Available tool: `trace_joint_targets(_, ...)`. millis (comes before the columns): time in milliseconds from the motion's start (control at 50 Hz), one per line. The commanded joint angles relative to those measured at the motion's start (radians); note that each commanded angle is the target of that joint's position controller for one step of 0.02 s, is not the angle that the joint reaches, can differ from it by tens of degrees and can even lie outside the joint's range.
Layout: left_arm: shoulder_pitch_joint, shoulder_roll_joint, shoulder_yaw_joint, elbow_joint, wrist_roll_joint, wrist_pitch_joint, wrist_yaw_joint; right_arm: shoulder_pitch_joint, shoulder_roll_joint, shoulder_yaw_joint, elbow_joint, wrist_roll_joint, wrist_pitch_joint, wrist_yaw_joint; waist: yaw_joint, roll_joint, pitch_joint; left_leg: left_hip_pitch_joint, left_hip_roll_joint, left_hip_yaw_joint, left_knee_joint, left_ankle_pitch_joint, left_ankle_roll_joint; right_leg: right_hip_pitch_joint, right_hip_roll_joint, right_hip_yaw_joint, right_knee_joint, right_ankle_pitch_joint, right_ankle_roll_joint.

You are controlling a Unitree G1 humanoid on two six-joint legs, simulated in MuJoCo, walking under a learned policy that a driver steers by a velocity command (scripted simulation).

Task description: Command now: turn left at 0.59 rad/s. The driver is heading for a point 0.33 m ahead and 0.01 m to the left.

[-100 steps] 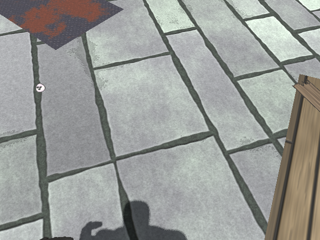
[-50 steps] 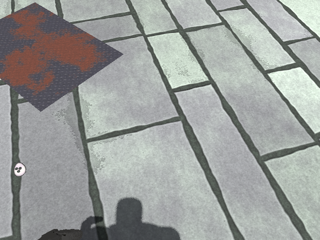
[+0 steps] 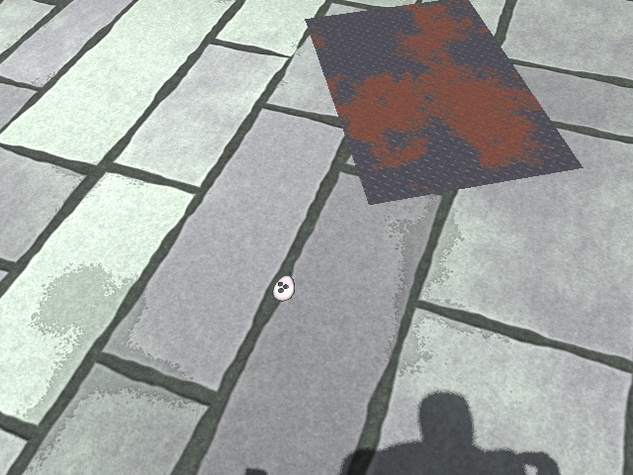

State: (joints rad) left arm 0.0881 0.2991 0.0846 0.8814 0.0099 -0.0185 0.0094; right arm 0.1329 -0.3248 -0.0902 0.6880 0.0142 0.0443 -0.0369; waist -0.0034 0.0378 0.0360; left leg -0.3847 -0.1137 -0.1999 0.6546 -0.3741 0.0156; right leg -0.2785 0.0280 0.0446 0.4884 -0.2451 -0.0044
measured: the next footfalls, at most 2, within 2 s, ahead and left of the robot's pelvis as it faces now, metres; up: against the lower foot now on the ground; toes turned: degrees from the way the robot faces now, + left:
left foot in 0.36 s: +0.01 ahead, +0.14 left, +0.00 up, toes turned +6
right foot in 0.80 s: +0.32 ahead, -0.08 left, +0.00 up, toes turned +5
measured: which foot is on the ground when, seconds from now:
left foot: up 0.00-0.34, down 0.36-0.80, up 0.82-1.00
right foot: down 0.00-0.36, up 0.38-0.78, down 0.80-1.00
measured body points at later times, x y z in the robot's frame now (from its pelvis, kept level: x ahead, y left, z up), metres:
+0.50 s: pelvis +0.03 +0.04 +0.01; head +0.04 +0.06 +0.46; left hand +0.11 +0.33 -0.12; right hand +0.14 -0.23 -0.09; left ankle -0.03 +0.14 -0.73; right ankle +0.05 -0.10 -0.67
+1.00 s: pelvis +0.21 +0.00 +0.01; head +0.25 -0.02 +0.45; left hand +0.30 +0.27 -0.11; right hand +0.33 -0.27 -0.12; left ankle +0.16 +0.14 -0.68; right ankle +0.28 -0.08 -0.73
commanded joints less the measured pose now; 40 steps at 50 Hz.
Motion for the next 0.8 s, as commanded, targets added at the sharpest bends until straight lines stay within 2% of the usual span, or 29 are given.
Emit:
trace_joint_targets(20, -0.012, 0.179, 0.033, -0.078, 0.032, -0.007, 0.007, 0.058, -0.195, -0.057, -0.07, 0.0, -0.02, 0.0, -0.021, -0.215, -0.101, -0.207, 0.046, 0.019, 0.442, -0.221, -0.033, 0.159, -0.43, 0.396, -0.197, 0.382, -0.268)
trace_joint_targets(40, -0.06, 0.137, 0.023, -0.088, 0.017, -0.006, 0.013, 0.069, -0.197, -0.065, -0.051, 0.002, -0.013, 0.001, -0.036, -0.177, -0.081, -0.211, 0.056, 0.034, 0.491, -0.148, -0.046, 0.145, -0.359, 0.288, -0.183, 0.337, -0.217)
trace_joint_targets(60, -0.07, 0.115, 0.014, -0.096, 0.002, -0.004, 0.016, 0.081, -0.164, -0.06, -0.031, 0.0, -0.001, -0.003, -0.03, -0.163, -0.068, -0.211, 0.058, 0.044, 0.531, -0.105, -0.065, 0.143, -0.305, 0.218, -0.179, 0.294, -0.188)
trace_joint_targets(80, -0.063, 0.113, 0.01, -0.092, -0.008, -0.002, 0.02, 0.081, -0.135, -0.051, -0.034, -0.003, 0.005, -0.002, -0.021, -0.166, -0.051, -0.224, 0.058, 0.046, 0.558, -0.072, -0.08, 0.144, -0.292, 0.191, -0.18, 0.307, -0.192)
trace_joint_targets(140, 0.006, 0.128, 0.009, -0.07, -0.004, 0.009, 0.028, 0.026, -0.082, -0.028, -0.062, 0.006, -0.001, -0.001, 0.021, -0.184, -0.05, -0.215, 0.066, 0.096, 0.432, -0.039, -0.099, 0.197, -0.267, 0.124, -0.189, 0.339, -0.213)
trace_joint_targets(220, 0.015, 0.17, 0.017, -0.061, -0.011, 0.016, 0.021, -0.009, -0.044, 0.002, -0.079, -0.007, -0.007, 0.006, 0.046, -0.217, -0.086, -0.051, 0.118, 0.16, 0.151, -0.058, -0.101, 0.205, -0.281, 0.085, -0.171, 0.389, -0.215)
trace_joint_targets(240, 0.019, 0.18, 0.019, -0.057, -0.013, 0.017, 0.016, -0.006, -0.05, 0.003, -0.077, -0.004, -0.007, 0.008, 0.049, -0.227, -0.087, -0.002, 0.117, 0.182, 0.096, -0.052, -0.098, 0.188, -0.285, 0.083, -0.168, 0.41, -0.216)
trace_joint_targets(280, 0.045, 0.186, 0.018, -0.043, -0.027, 0.018, 0.005, 0.026, -0.057, 0.003, -0.055, 0.003, -0.007, 0.015, 0.045, -0.215, -0.091, 0.1, 0.106, 0.222, -0.055, 0.018, -0.076, 0.148, -0.279, 0.088, -0.186, 0.18, -0.203)
trace_joint_targets(300, 0.045, 0.185, 0.016, -0.037, -0.036, 0.017, -0.001, 0.061, -0.051, 0.003, -0.035, 0.002, -0.009, 0.02, 0.025, -0.202, -0.078, 0.188, 0.09, 0.249, -0.165, 0.097, -0.052, 0.091, -0.268, 0.086, -0.189, 0.039, -0.189)
trace_joint_targets(320, 0.054, 0.167, 0.007, -0.031, -0.04, 0.014, -0.007, 0.091, -0.053, 0.001, -0.014, 0.0, -0.01, 0.023, 0.007, -0.188, -0.066, 0.284, 0.076, 0.26, -0.242, 0.123, -0.024, 0.025, -0.253, 0.084, -0.181, -0.071, -0.165)
trace_joint_targets(340, 0.057, 0.127, -0.008, -0.025, -0.031, 0.006, -0.015, 0.128, -0.068, -0.004, -0.004, 0.003, -0.012, 0.02, -0.016, -0.158, -0.074, 0.396, 0.102, 0.216, -0.27, 0.11, 0.006, -0.054, -0.225, 0.063, -0.138, -0.15, -0.119)
trace_joint_targets(360, 0.031, 0.05, -0.032, -0.041, -0.005, -0.007, -0.028, 0.209, -0.113, -0.013, 0.01, 0.002, -0.015, 0.011, -0.04, -0.013, -0.108, 0.52, 0.258, 0.01, -0.309, 0.1, 0.057, -0.175, -0.15, -0.029, 0.071, -0.214, -0.049)
trace_joint_targets(380, -0.02, 0.036, -0.035, -0.094, -0.012, -0.026, -0.026, 0.262, -0.237, -0.042, 0.024, -0.01, -0.02, 0.018, -0.058, 0.235, -0.085, 0.502, 0.442, -0.289, -0.415, -0.109, 0.204, -0.382, -0.019, -0.146, 0.262, -0.317, 0.004)
trace_joint_targets(400, -0.104, 0.133, -0.008, -0.114, -0.032, -0.037, -0.018, 0.268, -0.199, -0.035, 0.02, -0.023, -0.049, 0.027, -0.108, 0.159, -0.001, 0.43, 0.48, -0.405, -0.501, -0.237, 0.28, -0.46, -0.065, -0.048, 0.448, -0.357, 0.005)
trace_joint_targets(420, -0.072, 0.16, 0.007, -0.108, -0.052, -0.042, -0.021, 0.224, -0.151, -0.018, 0.02, -0.027, -0.072, 0.026, -0.064, 0.15, 0.05, 0.404, 0.457, -0.35, -0.513, -0.287, 0.257, -0.502, -0.102, -0.014, 0.515, -0.287, -0.015)
trace_joint_targets(440, -0.026, 0.149, 0.009, -0.079, -0.053, -0.045, -0.023, 0.188, -0.122, -0.01, 0.013, -0.019, -0.09, 0.023, -0.039, 0.149, 0.065, 0.397, 0.412, -0.282, -0.525, -0.269, 0.224, -0.503, -0.122, -0.008, 0.529, -0.22, -0.029)
trace_joint_targets(460, -0.017, 0.149, 0.012, -0.073, -0.042, -0.051, -0.025, 0.17, -0.103, -0.004, 0.014, -0.007, -0.099, 0.021, -0.032, 0.138, 0.075, 0.407, 0.393, -0.233, -0.538, -0.2, 0.204, -0.523, -0.134, -0.004, 0.512, -0.146, -0.03)
trace_joint_targets(500, -0.027, 0.113, 0.007, -0.066, -0.03, -0.064, -0.035, 0.175, -0.088, 0.002, 0.014, -0.014, -0.109, 0.017, -0.027, 0.092, 0.063, 0.399, 0.357, -0.139, -0.556, -0.029, 0.183, -0.498, -0.139, -0.017, 0.471, -0.011, -0.021)
trace_joint_targets(540, -0.041, 0.085, -0.003, -0.067, -0.025, -0.07, -0.043, 0.183, -0.091, -0.002, 0.018, -0.013, -0.114, 0.016, -0.031, 0.069, 0.043, 0.392, 0.331, -0.052, -0.558, 0.097, 0.179, -0.46, -0.131, -0.035, 0.372, 0.083, 0.002)
trace_joint_targets(600, -0.101, 0.059, -0.019, -0.09, -0.023, -0.068, -0.048, 0.214, -0.116, -0.012, 0.036, -0.007, -0.118, 0.019, -0.053, 0.074, 0.046, 0.332, 0.316, 0.024, -0.56, 0.158, 0.179, -0.366, -0.105, -0.055, 0.207, 0.174, 0.03)
trace_joint_targets(660, -0.15, 0.064, -0.029, -0.116, -0.028, -0.067, -0.056, 0.251, -0.133, -0.018, 0.062, -0.001, -0.118, 0.024, -0.069, 0.071, 0.069, 0.309, 0.339, 0.045, -0.554, 0.173, 0.182, -0.314, -0.088, -0.064, 0.116, 0.198, 0.026)
trace_joint_targets(700, -0.152, 0.077, -0.029, -0.128, -0.025, -0.071, -0.062, 0.252, -0.134, -0.019, 0.077, 0.0, -0.112, 0.023, -0.055, 0.069, 0.082, 0.324, 0.351, 0.056, -0.511, 0.293, 0.166, -0.28, -0.079, -0.055, 0.068, 0.193, 0.003)
trace_joint_targets(740, -0.091, 0.107, -0.018, -0.12, -0.018, -0.077, -0.064, 0.239, -0.144, -0.022, 0.086, 0.001, -0.1, 0.018, -0.013, 0.086, 0.039, 0.359, 0.355, 0.066, -0.424, 0.497, 0.134, -0.187, -0.057, -0.061, 0.039, 0.189, -0.023)
trace_joint_targets(760, -0.016, 0.128, -0.006, -0.098, -0.012, -0.079, -0.061, 0.22, -0.144, -0.021, 0.084, 0.002, -0.094, 0.015, 0.031, 0.083, -0.014, 0.362, 0.326, 0.095, -0.327, 0.653, 0.107, -0.078, -0.031, -0.08, 0.012, 0.21, -0.041)
trace_joint_targets(780, 0.088, 0.161, 0.011, -0.066, -0.006, -0.079, -0.053, 0.232, -0.124, -0.013, 0.085, 0.0, -0.09, 0.012, 0.076, 0.064, -0.092, 0.339, 0.274, 0.129, -0.181, 0.751, 0.074, 0.081, -0.019, -0.091, -0.017, 0.281, -0.066)
trace_joint_targets(800, 0.199, 0.222, 0.023, -0.05, 0.006, -0.079, -0.045, 0.264, -0.082, 0.006, 0.07, -0.022, -0.087, 0.007, 0.103, -0.032, -0.227, 0.219, 0.21, 0.168, 0.042, 0.533, 0.019, 0.321, -0.16, 0.047, 0.021, 0.546, -0.116)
